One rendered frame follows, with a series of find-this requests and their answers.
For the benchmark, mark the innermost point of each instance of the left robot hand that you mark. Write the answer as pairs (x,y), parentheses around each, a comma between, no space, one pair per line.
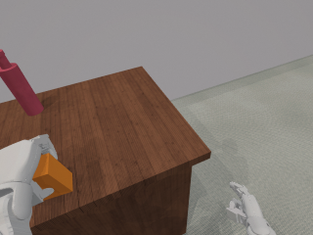
(19,161)

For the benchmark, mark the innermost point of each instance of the robot right forearm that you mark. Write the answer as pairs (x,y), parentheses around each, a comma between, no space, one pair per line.
(257,225)

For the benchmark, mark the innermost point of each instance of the right robot hand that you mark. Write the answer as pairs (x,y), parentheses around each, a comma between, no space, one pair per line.
(240,211)

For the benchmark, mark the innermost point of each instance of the sponge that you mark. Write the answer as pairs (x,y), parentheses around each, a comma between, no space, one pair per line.
(50,173)

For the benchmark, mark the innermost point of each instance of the robot left forearm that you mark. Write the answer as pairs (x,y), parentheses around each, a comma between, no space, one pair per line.
(15,208)

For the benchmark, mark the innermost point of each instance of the table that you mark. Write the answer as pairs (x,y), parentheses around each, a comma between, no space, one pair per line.
(128,148)

